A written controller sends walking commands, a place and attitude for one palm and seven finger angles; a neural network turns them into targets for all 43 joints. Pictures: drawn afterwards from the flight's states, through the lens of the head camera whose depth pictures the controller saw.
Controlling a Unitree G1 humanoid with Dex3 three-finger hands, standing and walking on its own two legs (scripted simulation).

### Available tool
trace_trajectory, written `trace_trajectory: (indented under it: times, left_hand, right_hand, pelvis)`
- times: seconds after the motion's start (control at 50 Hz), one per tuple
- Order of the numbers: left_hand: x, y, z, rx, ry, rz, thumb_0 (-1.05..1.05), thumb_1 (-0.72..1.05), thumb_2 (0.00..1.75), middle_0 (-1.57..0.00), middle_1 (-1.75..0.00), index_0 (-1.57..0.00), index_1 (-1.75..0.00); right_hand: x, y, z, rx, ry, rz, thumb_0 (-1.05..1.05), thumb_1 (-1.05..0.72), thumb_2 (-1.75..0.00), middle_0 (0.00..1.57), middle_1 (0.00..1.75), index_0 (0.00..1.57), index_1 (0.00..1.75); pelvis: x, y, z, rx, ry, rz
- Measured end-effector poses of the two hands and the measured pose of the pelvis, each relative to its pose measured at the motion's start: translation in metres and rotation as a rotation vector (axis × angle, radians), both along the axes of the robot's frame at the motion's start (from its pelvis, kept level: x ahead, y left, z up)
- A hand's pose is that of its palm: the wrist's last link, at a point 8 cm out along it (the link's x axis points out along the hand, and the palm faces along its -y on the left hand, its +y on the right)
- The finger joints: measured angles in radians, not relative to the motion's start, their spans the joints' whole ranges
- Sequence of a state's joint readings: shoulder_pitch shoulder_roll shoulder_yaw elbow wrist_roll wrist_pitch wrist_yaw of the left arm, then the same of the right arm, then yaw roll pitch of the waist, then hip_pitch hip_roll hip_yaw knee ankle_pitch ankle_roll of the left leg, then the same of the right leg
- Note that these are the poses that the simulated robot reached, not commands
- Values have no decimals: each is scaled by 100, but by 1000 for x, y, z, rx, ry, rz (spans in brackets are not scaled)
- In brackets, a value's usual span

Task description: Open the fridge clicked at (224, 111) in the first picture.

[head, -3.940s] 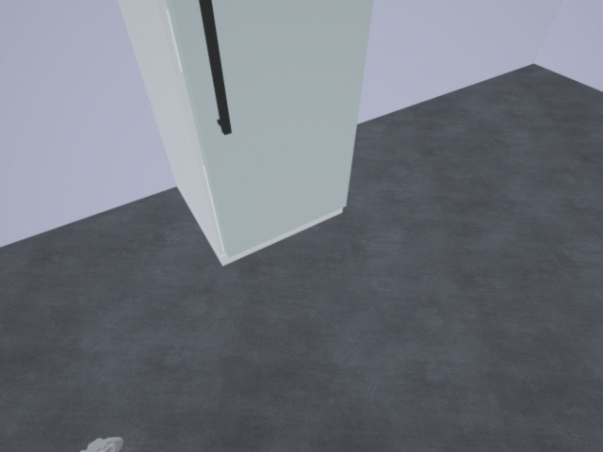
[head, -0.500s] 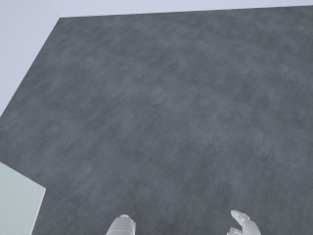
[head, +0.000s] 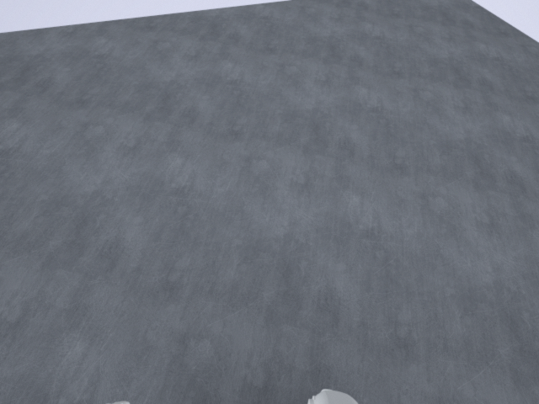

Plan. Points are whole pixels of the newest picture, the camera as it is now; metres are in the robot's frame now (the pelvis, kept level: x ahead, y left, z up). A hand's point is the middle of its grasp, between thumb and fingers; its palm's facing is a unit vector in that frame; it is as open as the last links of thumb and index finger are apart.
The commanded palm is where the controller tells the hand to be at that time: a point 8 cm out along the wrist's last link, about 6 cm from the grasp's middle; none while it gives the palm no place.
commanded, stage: walk to a spot facing it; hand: left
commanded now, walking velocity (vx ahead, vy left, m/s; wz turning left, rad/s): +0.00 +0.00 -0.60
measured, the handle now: out of the picture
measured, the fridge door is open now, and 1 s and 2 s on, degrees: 0 0 0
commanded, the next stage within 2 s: turn to face it in 1.10 s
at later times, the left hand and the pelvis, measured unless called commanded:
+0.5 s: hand (181, 393) +0.15 +0.15 -0.16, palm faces -0.23 -0.95 -0.23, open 7.3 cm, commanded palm none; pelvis +0.02 -0.02 +0.00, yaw -16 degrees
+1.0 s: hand (234, 318) +0.28 +0.08 -0.18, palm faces -0.57 -0.79 -0.21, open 7.4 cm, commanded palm none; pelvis +0.09 -0.04 -0.01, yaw -36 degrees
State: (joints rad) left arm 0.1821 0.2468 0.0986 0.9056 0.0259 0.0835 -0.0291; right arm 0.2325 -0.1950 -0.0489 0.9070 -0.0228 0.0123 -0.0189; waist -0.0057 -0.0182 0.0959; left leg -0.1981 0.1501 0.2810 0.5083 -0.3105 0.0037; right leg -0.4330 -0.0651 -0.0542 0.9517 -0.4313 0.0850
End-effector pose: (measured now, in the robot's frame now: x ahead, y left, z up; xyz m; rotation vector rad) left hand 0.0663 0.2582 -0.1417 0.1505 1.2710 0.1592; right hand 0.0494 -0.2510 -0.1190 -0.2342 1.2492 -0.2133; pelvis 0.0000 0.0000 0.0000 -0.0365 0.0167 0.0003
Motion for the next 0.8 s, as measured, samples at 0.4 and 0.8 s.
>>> trace_trajectory:
  times: [0.4, 0.8]
  left_hand:
    - [93, -72, 28, 68, -141, -281, 0, 91, 89, -20, -29, -20, -30]
    - [147, -43, -4, -14, 46, -437, 0, 91, 89, -20, -29, -20, -30]
  right_hand:
    - [-35, -41, -25, 79, -48, -252, 0, -91, -90, 20, 30, 20, 30]
    - [-55, 16, 9, -17, -27, -464, 0, -90, -90, 20, 30, 20, 30]
  pelvis:
    - [9, -35, -3, 48, -24, -233]
    - [72, -2, 4, -7, -19, -487]
